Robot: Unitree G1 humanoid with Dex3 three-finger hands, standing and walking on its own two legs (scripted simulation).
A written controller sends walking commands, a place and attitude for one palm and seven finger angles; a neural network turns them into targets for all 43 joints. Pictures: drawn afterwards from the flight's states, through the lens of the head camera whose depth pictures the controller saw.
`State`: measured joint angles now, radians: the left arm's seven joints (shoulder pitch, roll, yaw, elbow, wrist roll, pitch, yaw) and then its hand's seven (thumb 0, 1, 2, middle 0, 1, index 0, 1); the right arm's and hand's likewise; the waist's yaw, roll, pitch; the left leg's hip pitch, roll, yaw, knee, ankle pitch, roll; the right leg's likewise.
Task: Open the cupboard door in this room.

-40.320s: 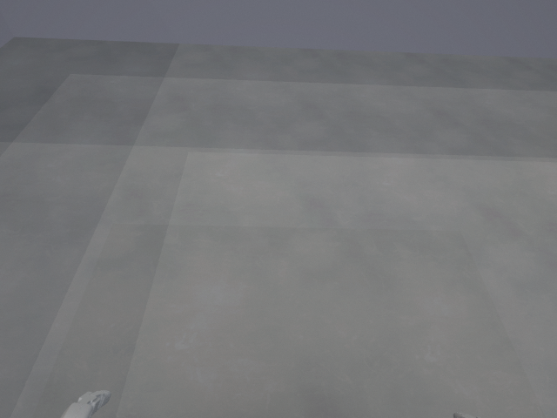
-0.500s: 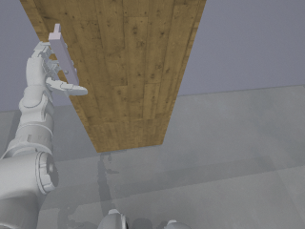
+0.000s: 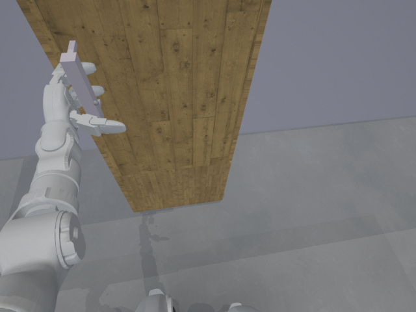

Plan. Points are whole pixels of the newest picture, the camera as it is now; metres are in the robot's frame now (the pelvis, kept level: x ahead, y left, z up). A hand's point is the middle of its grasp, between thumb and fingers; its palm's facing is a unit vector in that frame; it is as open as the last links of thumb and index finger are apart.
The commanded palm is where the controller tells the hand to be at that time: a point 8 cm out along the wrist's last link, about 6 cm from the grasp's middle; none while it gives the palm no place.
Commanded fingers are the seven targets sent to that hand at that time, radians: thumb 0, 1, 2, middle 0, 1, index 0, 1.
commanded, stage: slide the fingers in behind the handle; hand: left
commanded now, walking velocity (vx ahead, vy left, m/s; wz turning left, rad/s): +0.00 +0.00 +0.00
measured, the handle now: (86, 85) +0.54 +0.21 +0.11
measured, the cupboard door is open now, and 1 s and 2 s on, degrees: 0 0 38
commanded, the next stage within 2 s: close the thumb around the handle in 0.22 s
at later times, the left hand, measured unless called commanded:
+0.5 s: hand (96, 103) +0.49 +0.18 +0.11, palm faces +0.13 -0.99 +0.00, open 13.2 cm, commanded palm +0.46 +0.22 +0.10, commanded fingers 0.00 0.06 0.54 -0.34 -1.26 -0.34 -1.26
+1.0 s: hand (96, 102) +0.49 +0.19 +0.11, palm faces +0.13 -0.99 +0.00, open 5.9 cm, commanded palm +0.46 +0.22 +0.10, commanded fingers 0.00 0.90 0.90 -0.40 -1.35 -0.40 -1.35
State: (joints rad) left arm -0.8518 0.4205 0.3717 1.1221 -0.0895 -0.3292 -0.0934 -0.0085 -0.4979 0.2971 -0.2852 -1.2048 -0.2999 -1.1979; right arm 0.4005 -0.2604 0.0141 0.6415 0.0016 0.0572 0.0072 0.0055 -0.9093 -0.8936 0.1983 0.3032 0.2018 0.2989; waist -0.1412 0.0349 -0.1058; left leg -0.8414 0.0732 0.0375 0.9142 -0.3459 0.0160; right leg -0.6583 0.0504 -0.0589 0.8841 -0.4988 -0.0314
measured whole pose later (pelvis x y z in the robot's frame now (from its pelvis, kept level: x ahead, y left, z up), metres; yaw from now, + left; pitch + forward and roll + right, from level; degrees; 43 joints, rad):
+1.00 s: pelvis +0.00 +0.00 +0.00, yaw +0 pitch +16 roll -3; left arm -0.84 0.39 0.34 1.10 -0.10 -0.35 -0.07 0.01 0.71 0.81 -0.36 -1.34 -0.35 -1.34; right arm 0.40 -0.26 0.00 0.66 0.00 0.05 0.01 0.01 -0.91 -0.89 0.20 0.30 0.20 0.30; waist -0.13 0.04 -0.11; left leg -0.84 0.07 0.04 0.91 -0.35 0.02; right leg -0.65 0.05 -0.06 0.88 -0.50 -0.03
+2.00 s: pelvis +0.02 -0.02 +0.02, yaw +2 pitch +4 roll +0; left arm 0.12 -0.08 -0.26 -0.04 0.07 0.04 0.56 0.01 0.64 0.72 -0.31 -1.32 -0.34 -1.32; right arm 0.15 -0.17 0.03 0.51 -0.04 0.10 0.05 0.01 -0.91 -0.89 0.20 0.30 0.20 0.30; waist -0.02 0.05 -0.12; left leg -0.51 0.04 0.02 0.79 -0.34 -0.01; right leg -0.33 0.03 -0.07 0.77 -0.51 -0.05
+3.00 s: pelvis +0.02 -0.03 +0.02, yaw +4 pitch +3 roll +1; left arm 0.19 -0.07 -0.28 -0.05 0.04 -0.03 0.54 -0.01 -0.48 0.30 -0.24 -0.74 -0.28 -0.73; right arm 0.17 -0.20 0.01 0.55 -0.04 0.07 0.00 0.01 -0.91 -0.89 0.20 0.30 0.20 0.30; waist -0.01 0.04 -0.09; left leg -0.51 0.02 -0.01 0.79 -0.33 -0.03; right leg -0.33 0.02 -0.09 0.79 -0.52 -0.06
